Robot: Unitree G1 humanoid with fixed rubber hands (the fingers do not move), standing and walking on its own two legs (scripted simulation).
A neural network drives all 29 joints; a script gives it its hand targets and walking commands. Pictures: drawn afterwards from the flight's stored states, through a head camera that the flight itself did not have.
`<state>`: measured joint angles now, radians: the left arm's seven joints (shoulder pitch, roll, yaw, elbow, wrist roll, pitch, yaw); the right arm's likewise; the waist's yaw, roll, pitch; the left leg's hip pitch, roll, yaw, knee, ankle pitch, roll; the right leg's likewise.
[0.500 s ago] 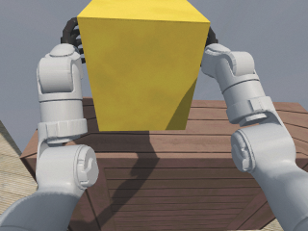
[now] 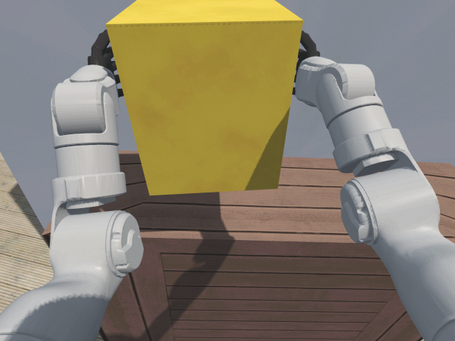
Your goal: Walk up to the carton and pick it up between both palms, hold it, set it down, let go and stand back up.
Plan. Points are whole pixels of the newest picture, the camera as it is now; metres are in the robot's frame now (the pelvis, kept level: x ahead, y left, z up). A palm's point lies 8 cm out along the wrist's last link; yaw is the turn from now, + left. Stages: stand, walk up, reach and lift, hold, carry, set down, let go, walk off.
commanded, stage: hold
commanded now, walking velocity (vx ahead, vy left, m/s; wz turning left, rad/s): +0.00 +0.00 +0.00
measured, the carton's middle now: (209, 94) +0.40 +0.03 +0.29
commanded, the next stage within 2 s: none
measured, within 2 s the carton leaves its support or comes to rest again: neither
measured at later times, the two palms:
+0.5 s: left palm (109, 88) +0.37 +0.18 +0.31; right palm (307, 85) +0.38 -0.13 +0.32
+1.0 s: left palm (112, 91) +0.37 +0.17 +0.30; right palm (306, 90) +0.38 -0.13 +0.30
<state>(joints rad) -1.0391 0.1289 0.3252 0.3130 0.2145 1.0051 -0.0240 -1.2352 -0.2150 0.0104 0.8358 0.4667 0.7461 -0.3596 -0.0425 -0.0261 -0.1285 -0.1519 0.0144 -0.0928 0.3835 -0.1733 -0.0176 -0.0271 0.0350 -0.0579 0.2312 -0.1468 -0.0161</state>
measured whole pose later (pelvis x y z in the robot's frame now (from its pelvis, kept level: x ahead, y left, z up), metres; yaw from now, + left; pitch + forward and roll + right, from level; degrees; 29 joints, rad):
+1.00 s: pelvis -0.01 +0.00 +0.00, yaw +0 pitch -3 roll -2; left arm -1.02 0.11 0.33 0.29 0.22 0.99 -0.01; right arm -1.17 -0.20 -0.01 0.78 0.44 0.73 -0.34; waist -0.06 -0.04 -0.10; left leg -0.18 0.02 -0.09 0.40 -0.17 -0.02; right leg -0.06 0.04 -0.05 0.26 -0.15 -0.02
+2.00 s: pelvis -0.02 +0.00 +0.00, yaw +0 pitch -3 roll -2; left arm -1.09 0.13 0.34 0.40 0.22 0.95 -0.01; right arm -1.25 -0.19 -0.06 0.87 0.39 0.70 -0.33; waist -0.04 -0.04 -0.10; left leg -0.20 0.02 -0.09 0.38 -0.14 -0.02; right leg -0.09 0.04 -0.06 0.28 -0.14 -0.02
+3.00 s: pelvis +0.00 +0.00 +0.00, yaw +0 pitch -4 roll -2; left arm -1.03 0.11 0.34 0.29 0.22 1.02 -0.01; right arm -1.22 -0.21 0.00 0.83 0.46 0.74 -0.35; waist -0.04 -0.03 -0.11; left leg -0.15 0.02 -0.09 0.39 -0.18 -0.02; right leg -0.02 0.04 -0.06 0.25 -0.15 -0.02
